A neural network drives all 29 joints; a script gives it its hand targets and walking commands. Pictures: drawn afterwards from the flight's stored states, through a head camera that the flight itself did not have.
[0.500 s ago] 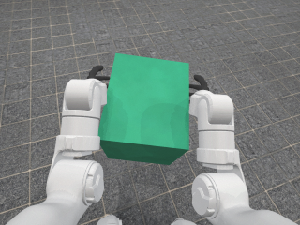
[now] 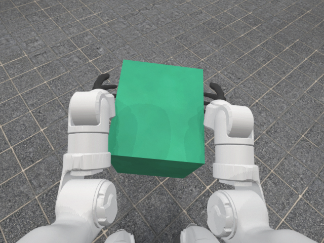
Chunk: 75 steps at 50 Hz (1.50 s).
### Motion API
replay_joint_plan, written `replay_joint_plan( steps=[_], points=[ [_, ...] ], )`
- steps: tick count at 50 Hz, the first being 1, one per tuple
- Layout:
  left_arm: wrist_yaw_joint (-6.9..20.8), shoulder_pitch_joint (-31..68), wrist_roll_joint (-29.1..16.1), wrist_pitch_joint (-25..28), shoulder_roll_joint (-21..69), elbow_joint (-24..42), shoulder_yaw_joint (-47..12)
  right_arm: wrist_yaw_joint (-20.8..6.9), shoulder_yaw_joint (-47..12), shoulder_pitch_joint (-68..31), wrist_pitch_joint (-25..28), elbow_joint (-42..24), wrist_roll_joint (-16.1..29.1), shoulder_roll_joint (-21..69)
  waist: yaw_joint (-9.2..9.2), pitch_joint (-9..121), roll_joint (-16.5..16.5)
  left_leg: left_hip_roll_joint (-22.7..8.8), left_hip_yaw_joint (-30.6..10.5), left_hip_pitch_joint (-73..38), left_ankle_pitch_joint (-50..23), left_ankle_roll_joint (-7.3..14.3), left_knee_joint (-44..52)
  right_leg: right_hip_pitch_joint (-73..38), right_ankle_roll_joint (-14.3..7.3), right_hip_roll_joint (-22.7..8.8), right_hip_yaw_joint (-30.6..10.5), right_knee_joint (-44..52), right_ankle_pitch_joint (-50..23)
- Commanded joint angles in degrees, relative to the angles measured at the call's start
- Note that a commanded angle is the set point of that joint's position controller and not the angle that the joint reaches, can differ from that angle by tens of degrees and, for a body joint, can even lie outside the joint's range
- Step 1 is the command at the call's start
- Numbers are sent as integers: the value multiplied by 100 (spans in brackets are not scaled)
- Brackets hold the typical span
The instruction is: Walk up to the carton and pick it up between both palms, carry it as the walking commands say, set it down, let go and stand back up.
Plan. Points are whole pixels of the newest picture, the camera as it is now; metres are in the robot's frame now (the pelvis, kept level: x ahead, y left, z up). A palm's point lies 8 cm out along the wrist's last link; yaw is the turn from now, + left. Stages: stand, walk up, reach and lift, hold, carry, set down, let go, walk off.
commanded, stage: carry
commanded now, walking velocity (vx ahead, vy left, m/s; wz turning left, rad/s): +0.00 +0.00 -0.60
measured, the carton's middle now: (156, 125) +0.39 +0.03 +0.01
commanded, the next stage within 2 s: none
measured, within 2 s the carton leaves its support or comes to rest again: neither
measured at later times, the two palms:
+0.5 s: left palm (147, 143) +0.30 +0.05 +0.10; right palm (283, 185) +0.22 -0.20 +0.10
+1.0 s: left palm (242, 211) +0.17 -0.12 +0.10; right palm out of the picture +0.01 -0.32 +0.10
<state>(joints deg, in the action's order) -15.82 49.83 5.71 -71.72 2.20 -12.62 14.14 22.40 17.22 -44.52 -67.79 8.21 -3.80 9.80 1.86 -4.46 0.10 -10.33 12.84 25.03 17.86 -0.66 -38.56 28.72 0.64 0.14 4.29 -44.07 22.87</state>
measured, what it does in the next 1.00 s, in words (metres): walks backwards, turning right: right foot, then left foot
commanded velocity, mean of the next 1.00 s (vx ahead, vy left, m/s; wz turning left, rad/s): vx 0.00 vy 0.00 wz -0.60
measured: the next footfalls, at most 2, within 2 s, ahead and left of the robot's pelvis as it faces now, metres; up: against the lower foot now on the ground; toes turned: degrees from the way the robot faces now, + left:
right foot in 0.04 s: +0.04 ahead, -0.12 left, +0.00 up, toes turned -5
left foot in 0.44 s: -0.01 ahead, +0.12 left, +0.00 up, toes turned -6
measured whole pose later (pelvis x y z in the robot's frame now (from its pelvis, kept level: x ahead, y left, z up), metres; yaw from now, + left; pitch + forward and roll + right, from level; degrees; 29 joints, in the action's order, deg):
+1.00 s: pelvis -0.21 +0.02 +0.00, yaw -32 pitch +5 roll +0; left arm -15.7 48.1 9.4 -71.0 6.3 -13.6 13.6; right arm 21.2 15.6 -45.4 -70.8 10.7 -1.0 4.2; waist -5.1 -2.8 -1.7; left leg -4.2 6.5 29.7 28.8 -7.1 -50.3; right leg 29.9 -0.3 2.3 -4.4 -35.4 10.1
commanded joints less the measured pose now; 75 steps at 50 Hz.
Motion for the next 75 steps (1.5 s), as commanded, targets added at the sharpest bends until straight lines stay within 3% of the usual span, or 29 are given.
replay_joint_plan(
  steps=[1,2,3,7,11,18,19,20,21,22,25,32,34,35,37,38,41,44,49,50,52,53,56,61,63,65,66,70,75],
  points=[
    [2230,3402,-2701,242,6869,-196,-3036,-2561,-3207,-4364,-111,-386,2056,5323,-216,3961,-346,-514,-245,-859,-1297,-450,-967,-2451,-450,-875,-1285,1470,-4314],
    [2273,3115,-2621,228,6802,-339,-2909,-2573,-3183,-4081,-157,-237,1945,5431,-207,4174,-1523,-68,-294,326,1453,-693,-1686,-3353,-859,-1736,-2332,1105,-7176],
    [2275,3294,-2606,232,6795,-494,-2890,-2606,-3165,-4454,-151,-156,1955,5332,-119,4112,-1612,187,-579,1083,2081,-752,-1960,-3879,-1114,-1798,-2360,864,-8253],
    [2188,3488,-2403,298,6609,128,-2874,-2800,-3501,-4622,-139,-1,2385,5806,-49,3846,-756,401,-816,1446,1522,-791,-2182,-3779,-1056,-1406,-2093,962,-7251],
    [2008,3647,-2195,302,6446,694,-2941,-2876,-3657,-4515,-122,-18,2727,6025,-45,3925,-480,522,-888,1148,1226,-757,-1853,-3397,-1102,-1314,-1915,1110,-6124],
    [1909,3079,-1857,257,6290,596,-2908,-2934,-3547,-3984,-217,218,2713,6064,-153,3888,-1029,742,-838,-604,690,-526,134,-1921,-791,-832,-1739,1475,-3397],
    [1921,2971,-1876,243,6317,579,-2959,-2955,-3503,-3962,-216,185,2675,6070,-220,3904,-786,542,-957,-1506,132,-395,915,-1174,-571,-602,-1478,1292,-2736],
    [1938,3242,-1976,245,6330,667,-3038,-2970,-3481,-4113,-187,163,2662,6023,-266,3822,23,-275,-1766,-2371,-294,-77,1562,-108,-266,-161,-1091,829,-1442],
    [1951,3397,-2090,220,6446,718,-3136,-2955,-3479,-4300,-149,51,2643,5948,-193,3734,1616,-1841,-3146,-2549,-1600,554,1725,728,28,390,-342,-712,328],
    [1955,4293,-2302,254,6464,929,-3395,-2916,-3649,-4852,-81,-146,2758,5984,-199,3450,1509,-2184,-2894,-2245,-2288,974,1500,949,89,-162,-524,-1470,711],
    [2046,3998,-2432,229,6615,647,-3352,-2847,-3403,-4298,-119,-18,2380,5808,-230,3143,628,-1370,-1674,-1556,-1300,614,1526,427,32,-277,-346,-1600,45],
    [2270,3221,-2830,81,6812,-345,-3187,-2634,-2773,-3867,-212,178,1863,5236,-276,3379,1618,-1081,-433,-2304,-2990,181,338,-196,132,128,328,507,126],
    [2358,2627,-2676,18,6893,-725,-2960,-2646,-2586,-3307,-271,401,1648,5144,-241,3337,1117,-892,-197,-1897,-2715,-198,-201,-899,87,-35,-52,1689,-1206],
    [2411,2582,-2638,9,6872,-776,-2875,-2661,-2565,-3266,-292,428,1608,5106,-229,3440,449,-712,-184,-1030,-1890,-453,-665,-1672,-103,-518,-888,1548,-2631],
    [2464,2868,-2583,23,6846,-855,-2744,-2735,-2714,-3848,-299,371,1678,5303,-164,3562,-1478,35,-254,1085,2001,-943,-1873,-3021,-849,-1858,-2566,1020,-6898],
    [2418,3460,-2561,114,6827,-669,-2784,-2786,-2994,-4888,-224,20,1977,5396,-81,3621,-1587,70,-734,1223,1888,-842,-1949,-3167,-1118,-1682,-2256,834,-7509],
    [2255,3594,-2411,202,6735,23,-2726,-2942,-3424,-5251,-165,-193,2529,5961,-38,3288,-1053,313,-754,1229,1508,-832,-2031,-2881,-899,-1282,-2005,1126,-6263],
    [2028,3592,-2133,261,6549,469,-2607,-2982,-3662,-5288,-130,-372,2959,6283,-38,3716,-1210,435,-790,1010,1190,-698,-1642,-2889,-913,-1286,-1804,1142,-5506],
    [1762,3227,-1683,256,6220,571,-2538,-2977,-3418,-4351,-243,258,2967,6154,-145,4078,-770,611,-842,-541,526,-452,273,-2062,-716,-901,-1598,1207,-3606],
    [1739,3041,-1635,239,6213,509,-2582,-3007,-3306,-4137,-259,399,2889,6134,-221,4114,-432,341,-1046,-1544,-191,-310,996,-1250,-494,-679,-1306,942,-3005],
    [1730,3527,-1792,233,6343,646,-2847,-3024,-3252,-4385,-193,356,2794,5983,-176,4080,1835,-1686,-2694,-2812,-3362,579,1254,499,-20,127,-316,-770,331],
    [1734,3838,-1872,253,6379,613,-2957,-2999,-3345,-4564,-161,229,2807,6039,-191,3886,1546,-1801,-2447,-2875,-4066,845,1051,773,10,-109,-425,-1075,822],
    [1898,3819,-2217,244,6609,423,-3152,-2928,-3182,-4391,-84,201,2398,5836,-229,3380,993,-1379,-1569,-1957,-2305,679,1161,251,-28,-245,-145,-854,322],
    [2251,2811,-2616,149,7014,188,-3222,-2790,-2893,-3547,-190,-155,1900,5516,-235,3428,1097,-1188,-910,-1940,-2993,277,476,-723,-45,109,195,1332,-529],
    [2395,1914,-2514,78,7119,-141,-3079,-2787,-2768,-2675,-267,-53,1631,5437,-238,3545,419,-806,-694,-1375,-2847,-123,-59,-1598,-222,-350,-568,1841,-1974],
    [2482,1479,-2410,57,7079,-262,-2950,-2849,-2864,-2356,-308,-62,1550,5610,-218,3816,-969,-211,-384,-255,-581,-513,-910,-2514,-654,-1338,-1572,1132,-5681],
    [2475,1998,-2372,149,7044,-135,-3017,-2909,-3082,-3080,-244,-337,1736,5609,-214,3801,-1378,168,-310,174,634,-531,-719,-2710,-928,-1128,-1272,864,-6065],
    [2295,2328,-2257,264,6897,772,-3138,-3097,-3773,-3577,-147,-627,2348,6089,-82,3248,-947,390,-461,771,1433,-433,-1746,-2432,-1173,-1286,-1463,1688,-4577],
    [1991,2199,-1862,304,6532,974,-3226,-3184,-4023,-3314,-130,-284,2848,6111,-255,3467,-349,213,-637,-836,-130,-70,662,-1651,-834,-875,-624,1267,-3531]
  ],
)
